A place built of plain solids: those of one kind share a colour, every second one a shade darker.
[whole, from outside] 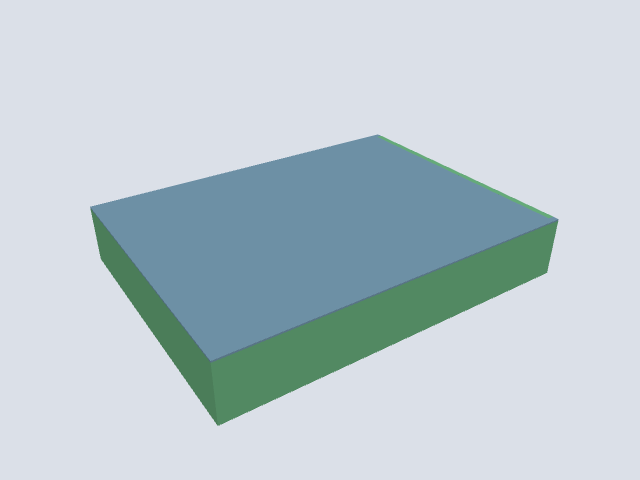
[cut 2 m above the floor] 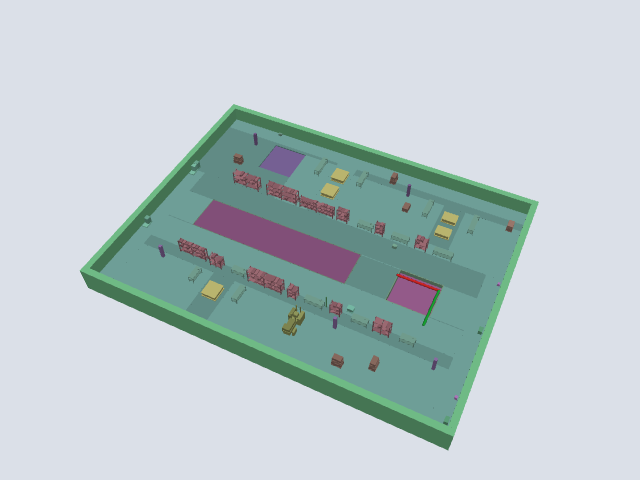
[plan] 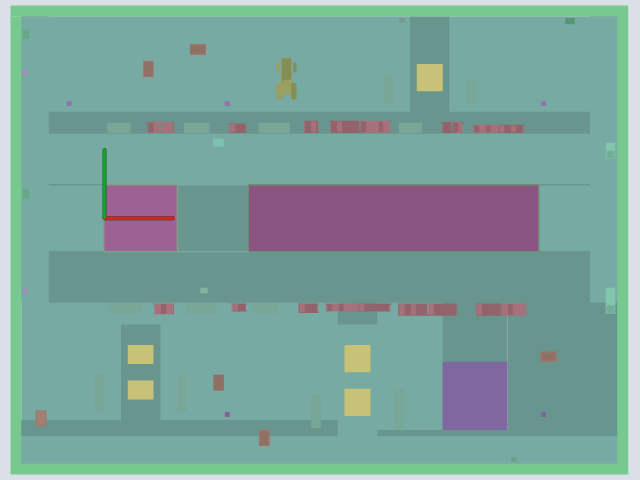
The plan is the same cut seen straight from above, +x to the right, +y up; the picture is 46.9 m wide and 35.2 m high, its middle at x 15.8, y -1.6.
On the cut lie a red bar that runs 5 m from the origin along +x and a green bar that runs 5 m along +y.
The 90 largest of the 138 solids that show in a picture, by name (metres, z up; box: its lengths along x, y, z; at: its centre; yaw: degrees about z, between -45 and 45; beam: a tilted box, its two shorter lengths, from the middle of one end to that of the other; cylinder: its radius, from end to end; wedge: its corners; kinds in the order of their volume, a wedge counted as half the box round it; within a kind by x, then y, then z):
{
 "floor_1": {"box": [2.0, 21.0, 1.4], "at": [-5.1, 4.3, -0.7]},
 "floor_2": {"box": [7.3, 8.6, 1.4], "at": [-2.45, -10.5, -0.7]},
 "floor_3": {"box": [4.0, 0.1, 1.4], "at": [-2.1, -2.45, -0.7]},
 "floor_4": {"box": [4.0, 4.8, 1.4], "at": [-2.1, 0.0, -0.7]},
 "floor_5": {"box": [4.0, 0.1, 1.4], "at": [-2.1, 2.45, -0.7]},
 "floor_6": {"box": [2.9, 7.0, 1.4], "at": [2.65, -11.3, -0.7]},
 "floor_7": {"box": [2.9, 1.6, 1.4], "at": [2.65, -7.0, -0.7]},
 "floor_8": {"box": [23.2, 1.2, 1.4], "at": [5.5, -15.4, -0.7]},
 "floor_9": {"box": [5.1, 0.1, 1.4], "at": [7.95, -2.45, -0.7]},
 "floor_10": {"box": [5.1, 4.8, 1.4], "at": [7.95, 0.0, -0.7]},
 "floor_11": {"box": [5.1, 0.1, 1.4], "at": [7.95, 2.45, -0.7]},
 "floor_12": {"box": [26.5, 7.0, 1.4], "at": [9.15, 11.3, -0.7]},
 "floor_13": {"box": [13.0, 8.6, 1.4], "at": [10.6, -10.5, -0.7]},
 "floor_14": {"box": [43.7, 2.0, 1.4], "at": [15.75, -17.0, -0.7]},
 "floor_15": {"box": [39.7, 3.7, 1.4], "at": [15.75, -4.35, -0.7]},
 "floor_16": {"box": [39.7, 3.7, 1.4], "at": [15.75, 4.35, -0.7]},
 "floor_17": {"box": [39.7, 1.6, 1.4], "at": [15.75, 7.0, -0.7]},
 "floor_18": {"box": [2.9, 8.2, 1.4], "at": [18.55, -11.9, -0.7]},
 "floor_19": {"box": [2.9, 1.6, 1.4], "at": [18.55, -7.0, -0.7]},
 "floor_20": {"box": [4.78, 9.34, 1.4], "at": [22.39, -10.87, -0.7]},
 "floor_21": {"box": [2.9, 5.0, 1.4], "at": [23.85, 10.3, -0.7]},
 "floor_22": {"box": [2.9, 2.0, 1.4], "at": [23.85, 13.8, -0.7]},
 "floor_23": {"box": [4.8, 4.34, 1.4], "at": [27.18, -8.37, -0.7]},
 "floor_24": {"box": [17.6, 0.47, 1.4], "at": [28.8, -15.77, -0.7]},
 "floor_25": {"box": [10.3, 7.0, 1.4], "at": [30.45, 11.3, -0.7]},
 "floor_26": {"box": [8.03, 9.34, 1.4], "at": [33.59, -10.87, -0.7]},
 "floor_27": {"box": [3.7, 0.1, 1.4], "at": [33.75, -2.45, -0.7]},
 "floor_28": {"box": [3.7, 4.8, 1.4], "at": [33.75, 0.0, -0.7]},
 "floor_29": {"box": [3.7, 0.1, 1.4], "at": [33.75, 2.45, -0.7]},
 "floor_30": {"box": [2.0, 21.0, 1.4], "at": [36.6, 4.3, -0.7]},
 "wall_1": {"box": [0.8, 32.8, 7.6], "at": [-6.5, -1.6, 2.4]},
 "wall_2": {"box": [45.3, 0.8, 7.6], "at": [15.75, -18.4, 2.4]},
 "wall_3": {"box": [45.3, 0.8, 7.6], "at": [15.75, 15.2, 2.4]},
 "wall_4": {"box": [0.8, 32.8, 7.6], "at": [38.0, -1.6, 2.4]},
 "ceil_hall_1": {"box": [45.3, 34.4, 0.2], "at": [15.75, -1.6, 6.1]},
 "floor_pit_1": {"box": [5.3, 4.8, 0.82], "at": [2.65, 0.0, -0.99]},
 "floor_pit_2": {"box": [21.2, 4.8, 1.4], "at": [21.2, 0.0, -0.7]},
 "floor_washbay_1": {"box": [4.8, 5.0, 1.27], "at": [27.18, -13.04, -0.77]},
 "floor_band_1": {"box": [0.1, 4.8, 1.4], "at": [-0.05, 0.0, -0.7]},
 "floor_band_2": {"box": [5.4, 0.1, 1.4], "at": [2.6, 2.45, -0.7]},
 "floor_band_3": {"box": [5.5, 0.1, 1.4], "at": [2.65, -2.45, -0.7]},
 "floor_band_4": {"box": [0.1, 4.9, 1.4], "at": [5.35, 0.05, -0.7]},
 "floor_band_5": {"box": [0.1, 4.8, 1.4], "at": [10.55, 0.0, -0.7]},
 "floor_band_6": {"box": [21.3, 0.1, 1.4], "at": [21.15, 2.45, -0.7]},
 "floor_band_7": {"box": [21.4, 0.1, 1.4], "at": [21.2, -2.45, -0.7]},
 "floor_band_8": {"box": [0.1, 4.9, 1.4], "at": [31.85, 0.05, -0.7]},
 "wall_column_1": {"box": [0.36, 0.36, 6.0], "at": [-2.6, 8.4, 3.0]},
 "wall_column_2": {"box": [0.36, 0.36, 6.0], "at": [9.0, -14.4, 3.0]},
 "wall_column_3": {"box": [0.36, 0.36, 6.0], "at": [9.0, 8.4, 3.0]},
 "wall_column_4": {"box": [0.36, 0.36, 6.0], "at": [32.2, -14.4, 3.0]},
 "wall_column_5": {"box": [0.36, 0.36, 6.0], "at": [32.2, 8.4, 3.0]},
 "vehicle_1": {"box": [0.4, 1.2, 1.2], "at": [12.79, 9.31, 0.6]},
 "vehicle_2": {"box": [0.5, 0.5, 0.45], "at": [13.34, 9.41, 1.12]},
 "vehicle_3": {"box": [0.8, 2.7, 0.55], "at": [13.34, 10.41, 0.62]},
 "vehicle_4": {"box": [0.7, 1.55, 0.4], "at": [13.34, 10.93, 1.1]},
 "vehicle_5": {"box": [0.4, 1.2, 1.2], "at": [13.89, 9.31, 0.6]},
 "pallet_1": {"box": [0.7, 1.1, 0.39], "at": [-4.66, -14.68, 0.71]},
 "pallet_2": {"box": [0.76, 1.16, 0.42], "at": [3.21, 10.94, 0.35]},
 "pallet_3": {"box": [0.64, 1.04, 0.33], "at": [3.21, 10.94, 1.12]},
 "pallet_4": {"box": [1.16, 0.76, 0.41], "at": [6.84, 12.37, 0.34]},
 "pallet_5": {"box": [1.04, 0.64, 0.39], "at": [6.84, 12.37, 1.14]},
 "pallet_6": {"box": [0.76, 1.16, 0.43], "at": [8.37, -12.06, 0.35]},
 "pallet_7": {"box": [0.64, 1.04, 0.38], "at": [11.71, -16.11, 0.95]},
 "pallet_8": {"box": [1.04, 0.64, 0.31], "at": [32.56, -10.14, 1.04]},
 "lifttable_1": {"box": [1.9, 1.4, 0.07], "at": [2.65, -12.6, 0.58]},
 "lifttable_2": {"box": [1.9, 1.4, 0.07], "at": [2.65, -10.0, 0.58]},
 "lifttable_3": {"box": [1.9, 2.0, 0.07], "at": [18.55, -13.5, 0.58]},
 "lifttable_4": {"box": [1.9, 2.0, 0.07], "at": [18.55, -10.3, 0.58]},
 "lifttable_5": {"box": [1.9, 2.0, 0.07], "at": [23.85, 10.3, 0.58]},
 "drums_1": {"box": [0.58, 0.58, 0.88], "at": [37.1, -6.68, 0.56]},
 "drums_2": {"box": [0.7, 1.9, 0.12], "at": [37.1, -6.06, 0.06]},
 "drums_3": {"box": [0.58, 0.58, 0.88], "at": [37.1, -6.04, 0.56]},
 "drums_4": {"box": [0.58, 0.58, 0.88], "at": [37.1, 4.66, 0.56]},
 "drums_5": {"box": [0.7, 1.2, 0.12], "at": [37.1, 4.93, 0.06]},
 "workbench_1": {"box": [0.7, 2.8, 0.05], "at": [-0.4, -12.8, 0.88]},
 "workbench_2": {"box": [2.4, 0.75, 0.05], "at": [1.5, -6.62, 0.88]},
 "workbench_3": {"box": [0.7, 2.6, 0.05], "at": [5.7, -12.9, 0.88]},
 "workbench_4": {"box": [2.2, 0.75, 0.05], "at": [7.1, -6.62, 0.88]},
 "workbench_5": {"box": [2.3, 0.75, 0.05], "at": [12.45, 6.62, 0.88]},
 "workbench_6": {"box": [0.7, 2.5, 0.05], "at": [15.5, -14.15, 0.88]},
 "workbench_7": {"box": [0.7, 2.9, 0.05], "at": [21.6, -13.95, 0.88]},
 "chest_1": {"box": [0.45, 0.7, 0.55], "at": [-5.75, 1.79, 0.28]},
 "chest_2": {"box": [0.45, 0.7, 0.55], "at": [-5.75, 13.47, 0.28]},
 "chest_3": {"box": [0.7, 0.45, 0.55], "at": [34.14, 14.46, 0.28]},
 "rack_1": {"box": [2.1, 0.9, 0.05], "at": [17.65, 6.7, 1.83]},
 "rack_2": {"box": [2.1, 0.9, 0.05], "at": [19.85, 6.7, 1.83]},
 "rack_3": {"box": [2.05, 0.9, 0.05], "at": [22.62, -6.7, 1.1]},
 "rack_4": {"box": [2.05, 0.9, 0.05], "at": [22.62, -6.7, 1.88]},
 "rack_5": {"box": [2.05, 0.9, 0.05], "at": [24.77, -6.7, 1.88]},
 "box_1": {"box": [0.55, 0.4, 0.45], "at": [7.3, -5.3, 0.23]}
}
